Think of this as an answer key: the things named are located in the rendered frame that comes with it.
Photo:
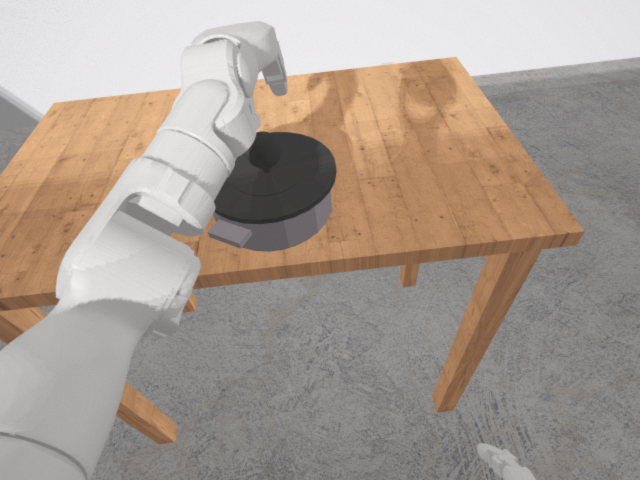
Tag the left robot forearm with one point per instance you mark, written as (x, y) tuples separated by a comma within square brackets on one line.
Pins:
[(172, 187)]

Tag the right robot hand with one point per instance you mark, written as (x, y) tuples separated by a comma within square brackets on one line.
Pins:
[(504, 464)]

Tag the table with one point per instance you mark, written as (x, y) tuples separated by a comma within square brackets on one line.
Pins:
[(426, 171)]

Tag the robot left upper arm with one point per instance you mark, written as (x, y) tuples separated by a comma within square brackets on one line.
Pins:
[(62, 380)]

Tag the knob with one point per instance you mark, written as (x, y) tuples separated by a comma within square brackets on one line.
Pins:
[(265, 152)]

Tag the lid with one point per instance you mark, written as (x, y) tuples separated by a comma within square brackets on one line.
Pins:
[(300, 180)]

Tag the left robot hand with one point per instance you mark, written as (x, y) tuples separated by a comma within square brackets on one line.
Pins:
[(262, 40)]

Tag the pot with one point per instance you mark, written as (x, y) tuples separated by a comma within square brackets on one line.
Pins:
[(272, 236)]

